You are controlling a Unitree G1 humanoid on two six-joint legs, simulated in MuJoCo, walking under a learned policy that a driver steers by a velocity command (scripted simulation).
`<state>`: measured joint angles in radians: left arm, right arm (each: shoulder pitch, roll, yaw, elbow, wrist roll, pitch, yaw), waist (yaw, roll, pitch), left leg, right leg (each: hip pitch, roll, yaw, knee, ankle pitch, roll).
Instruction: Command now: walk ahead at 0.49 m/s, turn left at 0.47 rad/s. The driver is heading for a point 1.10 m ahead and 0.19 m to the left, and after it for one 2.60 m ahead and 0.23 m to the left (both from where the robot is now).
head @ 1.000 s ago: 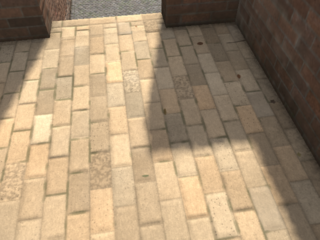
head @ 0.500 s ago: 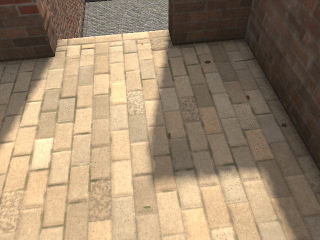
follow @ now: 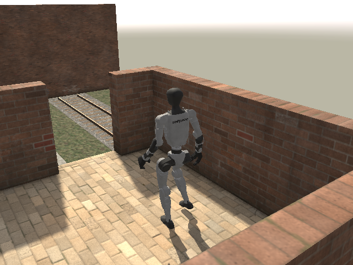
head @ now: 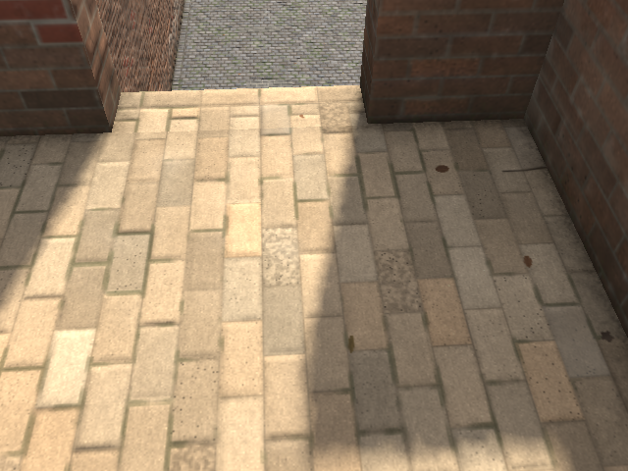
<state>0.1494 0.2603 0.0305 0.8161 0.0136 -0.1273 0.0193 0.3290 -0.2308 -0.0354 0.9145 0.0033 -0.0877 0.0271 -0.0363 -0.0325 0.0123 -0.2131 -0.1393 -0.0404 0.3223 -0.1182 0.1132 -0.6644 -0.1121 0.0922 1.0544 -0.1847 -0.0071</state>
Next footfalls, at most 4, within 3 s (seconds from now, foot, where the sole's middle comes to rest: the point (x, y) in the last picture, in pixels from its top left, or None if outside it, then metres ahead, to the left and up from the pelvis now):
0.24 right None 0.31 -0.15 -0.78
0.76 left None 0.48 0.20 -0.78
1.36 right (255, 326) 0.86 0.14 -0.78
1.84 left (170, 249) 1.11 0.37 -0.78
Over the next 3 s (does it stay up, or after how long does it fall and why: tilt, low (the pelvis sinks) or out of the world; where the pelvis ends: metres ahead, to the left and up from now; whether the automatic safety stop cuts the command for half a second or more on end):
stays up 1.55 0.19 -0.01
